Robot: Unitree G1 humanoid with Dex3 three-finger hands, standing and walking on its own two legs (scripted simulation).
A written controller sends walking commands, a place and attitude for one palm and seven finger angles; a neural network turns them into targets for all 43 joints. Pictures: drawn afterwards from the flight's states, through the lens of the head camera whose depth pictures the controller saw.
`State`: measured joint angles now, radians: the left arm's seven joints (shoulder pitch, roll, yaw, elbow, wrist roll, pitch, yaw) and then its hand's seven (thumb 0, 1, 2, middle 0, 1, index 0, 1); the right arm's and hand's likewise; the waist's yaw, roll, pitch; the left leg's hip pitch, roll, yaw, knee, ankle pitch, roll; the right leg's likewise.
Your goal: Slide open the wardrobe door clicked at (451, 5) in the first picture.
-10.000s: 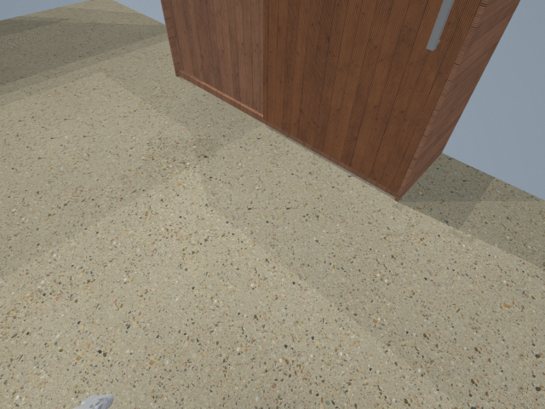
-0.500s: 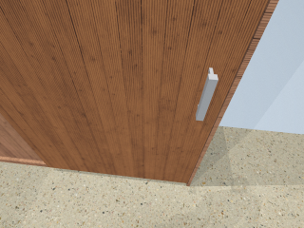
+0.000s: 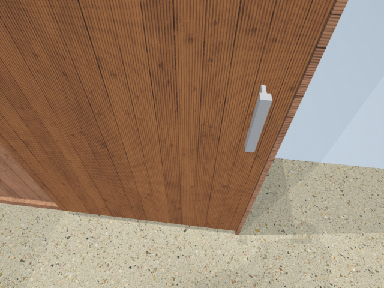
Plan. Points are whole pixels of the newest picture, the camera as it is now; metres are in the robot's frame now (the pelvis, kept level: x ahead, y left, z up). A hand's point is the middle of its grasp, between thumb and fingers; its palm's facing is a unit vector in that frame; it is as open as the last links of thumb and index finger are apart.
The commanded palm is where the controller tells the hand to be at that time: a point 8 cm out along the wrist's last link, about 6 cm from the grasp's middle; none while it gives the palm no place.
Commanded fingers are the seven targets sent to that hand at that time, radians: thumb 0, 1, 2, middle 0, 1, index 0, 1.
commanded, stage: look again from close up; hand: right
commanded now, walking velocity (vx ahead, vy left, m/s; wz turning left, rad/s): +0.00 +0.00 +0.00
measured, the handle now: (256, 119) +0.50 -0.13 +0.08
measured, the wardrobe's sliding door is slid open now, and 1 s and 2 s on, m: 0.00 0.00 0.00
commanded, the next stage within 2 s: raise the hand with hooked fingers in 0.20 s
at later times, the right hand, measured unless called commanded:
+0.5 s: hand (304, 260) +0.20 -0.21 -0.03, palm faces +0.26 +0.96 -0.10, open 7.6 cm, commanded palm +0.11 -0.26 -0.05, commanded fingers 0.00 -0.64 -0.79 0.22 0.47 0.22 0.47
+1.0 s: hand (320, 272) +0.18 -0.23 -0.01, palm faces -0.01 +1.00 -0.10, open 10.3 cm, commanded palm +0.14 -0.30 +0.00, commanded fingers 0.00 -0.06 -0.54 0.26 0.84 0.26 0.84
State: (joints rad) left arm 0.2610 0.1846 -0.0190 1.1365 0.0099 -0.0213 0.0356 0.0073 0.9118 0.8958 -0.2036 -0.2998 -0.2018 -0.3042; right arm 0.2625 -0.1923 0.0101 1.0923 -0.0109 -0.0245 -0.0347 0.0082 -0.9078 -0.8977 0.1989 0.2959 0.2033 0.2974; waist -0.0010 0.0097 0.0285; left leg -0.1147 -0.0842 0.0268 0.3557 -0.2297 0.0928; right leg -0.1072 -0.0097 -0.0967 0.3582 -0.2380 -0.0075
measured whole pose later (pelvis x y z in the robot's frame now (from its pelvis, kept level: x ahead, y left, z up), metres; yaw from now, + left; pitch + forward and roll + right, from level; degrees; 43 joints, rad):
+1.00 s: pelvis -0.06 -0.03 -0.08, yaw -4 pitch +10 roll +3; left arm 0.21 0.19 -0.09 0.60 -0.02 -0.27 0.06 0.02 0.91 0.90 -0.21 -0.30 -0.21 -0.31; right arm 0.25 -0.31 -0.14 -0.06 0.25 -0.28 0.26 0.01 -0.28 -0.63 0.24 0.69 0.24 0.69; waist -0.02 -0.02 -0.07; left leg -0.74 -0.04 0.13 1.03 -0.47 0.07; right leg -0.78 0.01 0.01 1.09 -0.49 -0.05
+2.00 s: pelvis -0.03 -0.02 -0.02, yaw -3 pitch +1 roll +1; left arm 0.22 0.28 -0.05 0.66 -0.08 -0.25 0.13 0.02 0.91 0.90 -0.21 -0.30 -0.21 -0.31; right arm -0.04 -0.45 -0.41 0.23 0.35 0.02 0.39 -0.01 0.50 -0.30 0.30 1.20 0.30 1.20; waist -0.04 -0.03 -0.03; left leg -0.33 -0.05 0.09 0.63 -0.33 0.06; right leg -0.36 0.02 -0.01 0.68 -0.34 -0.04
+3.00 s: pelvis -0.03 -0.04 -0.02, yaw -3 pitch +2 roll +1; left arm 0.24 0.23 -0.05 0.68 -0.06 -0.23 0.10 0.02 0.91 0.90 -0.21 -0.30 -0.21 -0.31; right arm -0.18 -0.32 -0.24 0.25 0.24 0.01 0.20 -0.01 0.50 -0.30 0.30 1.20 0.30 1.20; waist -0.02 -0.01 -0.04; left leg -0.32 -0.03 0.07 0.60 -0.31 0.04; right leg -0.35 0.04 -0.03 0.64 -0.33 -0.06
